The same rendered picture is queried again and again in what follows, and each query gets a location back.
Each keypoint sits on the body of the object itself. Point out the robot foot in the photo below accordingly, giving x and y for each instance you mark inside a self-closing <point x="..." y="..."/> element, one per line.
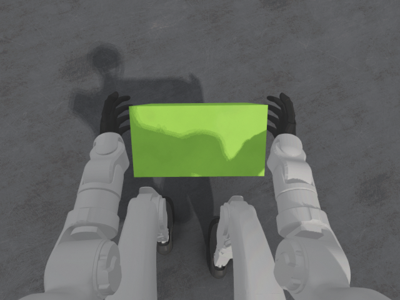
<point x="166" y="247"/>
<point x="216" y="271"/>

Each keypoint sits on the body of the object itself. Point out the robot left forearm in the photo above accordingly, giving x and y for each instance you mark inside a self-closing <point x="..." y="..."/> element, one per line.
<point x="95" y="213"/>

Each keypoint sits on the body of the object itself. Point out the left robot upper arm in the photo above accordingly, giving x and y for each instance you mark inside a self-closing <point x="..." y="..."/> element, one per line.
<point x="82" y="270"/>

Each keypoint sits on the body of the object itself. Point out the right robot hand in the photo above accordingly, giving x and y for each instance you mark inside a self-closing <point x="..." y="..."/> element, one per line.
<point x="285" y="123"/>

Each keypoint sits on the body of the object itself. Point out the left robot foot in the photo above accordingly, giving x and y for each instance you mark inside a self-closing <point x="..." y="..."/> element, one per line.
<point x="166" y="247"/>

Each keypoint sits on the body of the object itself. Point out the right robot upper arm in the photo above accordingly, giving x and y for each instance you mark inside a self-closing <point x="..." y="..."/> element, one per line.
<point x="312" y="269"/>

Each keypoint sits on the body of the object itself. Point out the robot right forearm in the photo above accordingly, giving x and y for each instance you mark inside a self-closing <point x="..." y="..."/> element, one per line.
<point x="299" y="212"/>

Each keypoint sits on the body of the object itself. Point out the carton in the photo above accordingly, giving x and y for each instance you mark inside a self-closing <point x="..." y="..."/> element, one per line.
<point x="198" y="139"/>

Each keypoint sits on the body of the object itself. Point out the right robot foot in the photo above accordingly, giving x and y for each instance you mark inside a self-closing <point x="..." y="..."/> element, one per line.
<point x="216" y="271"/>

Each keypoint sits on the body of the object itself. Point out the left robot hand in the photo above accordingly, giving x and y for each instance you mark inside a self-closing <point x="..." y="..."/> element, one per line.
<point x="109" y="120"/>

